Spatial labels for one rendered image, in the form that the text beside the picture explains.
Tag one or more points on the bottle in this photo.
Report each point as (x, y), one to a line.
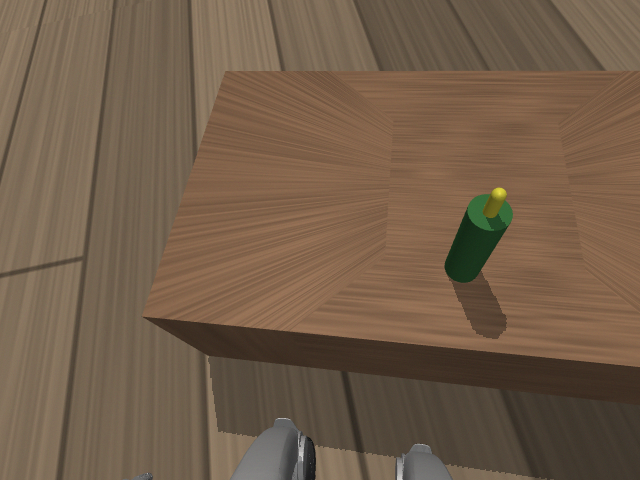
(486, 219)

